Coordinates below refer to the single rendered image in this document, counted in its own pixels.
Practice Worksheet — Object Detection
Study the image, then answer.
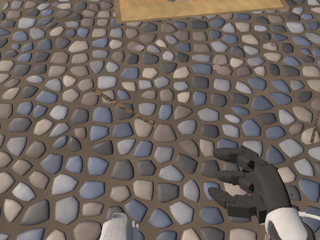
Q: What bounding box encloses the robot right forearm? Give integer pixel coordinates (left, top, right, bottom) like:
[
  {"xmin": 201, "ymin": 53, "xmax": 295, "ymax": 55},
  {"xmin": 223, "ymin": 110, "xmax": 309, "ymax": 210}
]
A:
[{"xmin": 265, "ymin": 207, "xmax": 316, "ymax": 240}]

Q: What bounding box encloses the robot left shin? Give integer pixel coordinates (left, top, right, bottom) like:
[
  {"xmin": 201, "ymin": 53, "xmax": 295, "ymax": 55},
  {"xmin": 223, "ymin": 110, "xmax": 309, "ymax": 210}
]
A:
[{"xmin": 101, "ymin": 213, "xmax": 128, "ymax": 233}]

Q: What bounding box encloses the left robot thigh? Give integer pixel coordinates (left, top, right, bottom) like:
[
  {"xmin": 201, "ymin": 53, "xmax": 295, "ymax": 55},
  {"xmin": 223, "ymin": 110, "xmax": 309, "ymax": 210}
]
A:
[{"xmin": 99, "ymin": 218, "xmax": 139, "ymax": 240}]

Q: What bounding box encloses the robot right hand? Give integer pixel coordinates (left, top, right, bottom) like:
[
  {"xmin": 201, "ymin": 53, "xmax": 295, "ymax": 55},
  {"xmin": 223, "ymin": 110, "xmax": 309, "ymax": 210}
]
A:
[{"xmin": 208, "ymin": 145, "xmax": 293, "ymax": 224}]

